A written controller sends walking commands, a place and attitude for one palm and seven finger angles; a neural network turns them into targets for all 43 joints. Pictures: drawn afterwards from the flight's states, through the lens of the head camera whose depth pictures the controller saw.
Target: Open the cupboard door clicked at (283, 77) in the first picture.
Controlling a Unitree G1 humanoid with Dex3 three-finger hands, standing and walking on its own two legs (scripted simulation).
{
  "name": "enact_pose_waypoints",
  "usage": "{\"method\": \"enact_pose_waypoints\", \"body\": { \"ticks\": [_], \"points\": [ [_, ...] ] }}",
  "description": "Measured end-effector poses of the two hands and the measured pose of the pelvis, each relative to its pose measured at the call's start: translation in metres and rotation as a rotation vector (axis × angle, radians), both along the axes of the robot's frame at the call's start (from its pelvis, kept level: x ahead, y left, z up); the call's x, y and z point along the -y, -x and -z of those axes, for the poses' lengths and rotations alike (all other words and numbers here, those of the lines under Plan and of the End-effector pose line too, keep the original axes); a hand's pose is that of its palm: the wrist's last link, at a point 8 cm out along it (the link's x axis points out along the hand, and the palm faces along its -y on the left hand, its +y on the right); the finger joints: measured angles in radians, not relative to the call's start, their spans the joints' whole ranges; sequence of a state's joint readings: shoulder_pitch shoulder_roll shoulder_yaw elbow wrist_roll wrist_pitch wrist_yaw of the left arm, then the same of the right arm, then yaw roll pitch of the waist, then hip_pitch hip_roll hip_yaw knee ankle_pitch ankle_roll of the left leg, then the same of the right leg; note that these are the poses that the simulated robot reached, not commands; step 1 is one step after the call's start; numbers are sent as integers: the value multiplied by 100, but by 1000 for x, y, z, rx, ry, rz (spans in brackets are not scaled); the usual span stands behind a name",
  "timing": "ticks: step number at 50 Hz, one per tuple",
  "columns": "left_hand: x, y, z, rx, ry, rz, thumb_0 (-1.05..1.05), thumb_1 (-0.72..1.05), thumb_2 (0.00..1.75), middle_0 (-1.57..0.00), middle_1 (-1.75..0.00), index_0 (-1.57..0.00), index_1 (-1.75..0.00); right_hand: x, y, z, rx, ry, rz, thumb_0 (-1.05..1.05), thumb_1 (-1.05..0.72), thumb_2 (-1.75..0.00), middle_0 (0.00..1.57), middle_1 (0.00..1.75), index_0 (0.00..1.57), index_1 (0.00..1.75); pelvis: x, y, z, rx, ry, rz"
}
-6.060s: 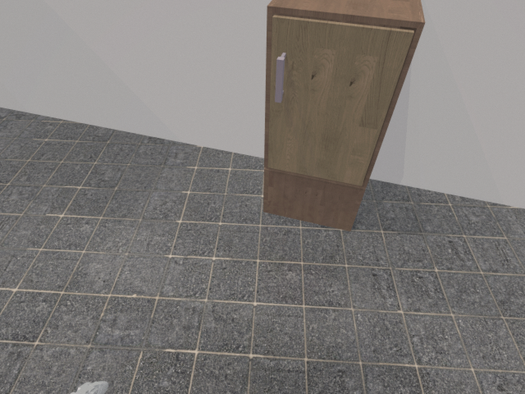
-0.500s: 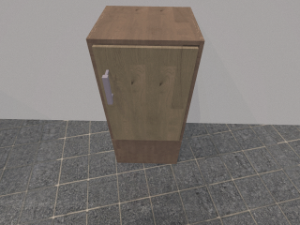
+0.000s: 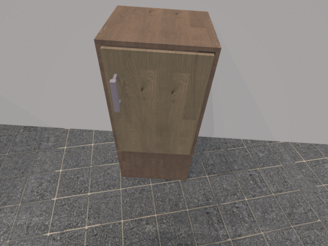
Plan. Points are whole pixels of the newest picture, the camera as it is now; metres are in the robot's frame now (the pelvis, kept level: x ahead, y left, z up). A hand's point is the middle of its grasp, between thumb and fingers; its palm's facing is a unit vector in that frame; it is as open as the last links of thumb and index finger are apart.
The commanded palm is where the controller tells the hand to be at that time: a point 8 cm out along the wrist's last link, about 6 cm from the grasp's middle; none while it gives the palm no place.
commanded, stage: shuffle to correct the standing spot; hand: left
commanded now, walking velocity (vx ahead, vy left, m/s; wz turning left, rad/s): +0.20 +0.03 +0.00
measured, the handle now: (116, 93) +0.66 +0.23 -0.01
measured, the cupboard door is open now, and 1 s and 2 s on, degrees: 0 0 0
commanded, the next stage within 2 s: come to a stop and stand still in 0.44 s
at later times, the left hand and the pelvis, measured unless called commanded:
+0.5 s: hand out of the picture +0.02 +0.18 -0.19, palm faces +0.10 -0.99 -0.11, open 7.4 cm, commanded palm none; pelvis +0.09 +0.04 -0.01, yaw +1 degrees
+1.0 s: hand (101, 226) +0.21 +0.19 -0.16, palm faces +0.04 -0.98 -0.22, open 7.3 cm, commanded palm none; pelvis +0.13 +0.01 +0.00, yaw +1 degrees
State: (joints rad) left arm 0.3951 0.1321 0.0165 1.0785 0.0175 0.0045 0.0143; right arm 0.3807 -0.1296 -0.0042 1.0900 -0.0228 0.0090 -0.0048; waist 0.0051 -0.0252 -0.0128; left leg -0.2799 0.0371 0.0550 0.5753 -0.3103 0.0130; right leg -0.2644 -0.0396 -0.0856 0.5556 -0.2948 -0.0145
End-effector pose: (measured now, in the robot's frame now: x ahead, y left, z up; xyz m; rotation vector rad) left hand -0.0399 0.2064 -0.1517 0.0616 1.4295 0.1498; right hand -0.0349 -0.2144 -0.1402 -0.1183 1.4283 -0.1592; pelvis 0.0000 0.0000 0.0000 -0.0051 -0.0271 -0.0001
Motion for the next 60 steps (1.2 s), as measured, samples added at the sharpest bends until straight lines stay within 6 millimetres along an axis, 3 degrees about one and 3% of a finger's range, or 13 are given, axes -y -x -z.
{"method": "enact_pose_waypoints", "body": {
  "ticks": [4, 8, 12, 15, 22, 26, 35, 38, 42, 46, 50, 56, 60],
  "points": [
    [-5, -7, 3, -13, 7, 4, 0, 91, 90, -20, -30, -20, -30, -6, 1, 1, -4, 3, 19, 0, -91, -90, 20, 30, 20, 30, -5, -10, 3, 0, 1, 3],
    [-8, -27, -1, 6, -10, 21, 0, 91, 90, -20, -30, -20, -30, -11, -1, 5, -23, -19, 39, 0, -91, -90, 20, 30, 20, 30, -3, -21, 3, -10, -13, 5],
    [-5, -48, -5, 65, -30, -13, 0, 91, 90, -20, -30, -20, -30, -12, -15, 11, -52, -48, 11, 0, -91, -90, 20, 30, 20, 30, 0, -35, 5, -16, -6, -16],
    [-5, -50, -10, 77, -36, -55, 0, 91, 90, -20, -30, -20, -30, -11, -47, 6, -34, -49, -31, 1, -91, -90, 20, 30, 20, 30, -3, -47, 0, -20, -8, -30],
    [-14, -46, -4, -50, 17, -69, 0, 91, 90, -20, -30, -20, -30, -4, -147, -9, 149, 39, -77, 3, -95, -90, 20, 30, 20, 30, -25, -80, -1, -18, -7, -26],
    [-31, -65, 9, -106, 27, -32, 0, 91, 90, -20, -30, -20, -30, -8, -177, -6, 222, 81, -64, 2, -94, -90, 20, 30, 20, 30, -37, -98, 11, -21, -7, -5],
    [-52, -187, -15, 95, -76, 40, 2, 94, 90, -20, -30, -19, -30, -32, -166, -3, 87, 0, -36, 1, -94, -90, 20, 30, 20, 30, -30, -129, -5, -41, -25, -2],
    [-51, -213, -17, 146, -111, 61, 2, 95, 90, -20, -30, -19, -30, -31, -163, 8, 44, -38, -17, 1, -93, -90, 20, 30, 20, 30, -20, -138, 0, -33, -47, -1],
    [-38, -234, -20, 163, -118, 100, 1, 94, 90, -20, -30, -19, -30, -26, -165, 18, 19, -63, 27, 1, -93, -90, 20, 30, 20, 30, -12, -144, 3, -29, -38, -1],
    [-34, -245, -22, 199, -118, 92, 0, 94, 90, -20, -30, -20, -30, -20, -170, 15, 10, -52, 28, 1, -92, -90, 20, 30, 20, 30, -10, -141, 1, -26, -34, -14],
    [-36, -244, -20, 229, -98, 70, 0, 93, 90, -20, -30, -20, -30, -13, -175, 7, 23, -14, 5, 1, -92, -90, 20, 30, 20, 30, -14, -132, -1, -26, -30, -21],
    [-52, -220, -2, 214, -64, 42, 0, 92, 90, -20, -30, -20, -30, -15, -176, -2, 109, 54, -13, 1, -92, -90, 20, 30, 20, 29, -31, -116, 6, -12, -17, -16],
    [-70, -195, -3, 169, -82, 69, 0, 92, 90, -20, -30, -20, -30, -25, -177, -1, 179, 54, -18, 1, -91, -90, 20, 30, 20, 29, -46, -110, 8, 12, -11, 8]
  ]
}}
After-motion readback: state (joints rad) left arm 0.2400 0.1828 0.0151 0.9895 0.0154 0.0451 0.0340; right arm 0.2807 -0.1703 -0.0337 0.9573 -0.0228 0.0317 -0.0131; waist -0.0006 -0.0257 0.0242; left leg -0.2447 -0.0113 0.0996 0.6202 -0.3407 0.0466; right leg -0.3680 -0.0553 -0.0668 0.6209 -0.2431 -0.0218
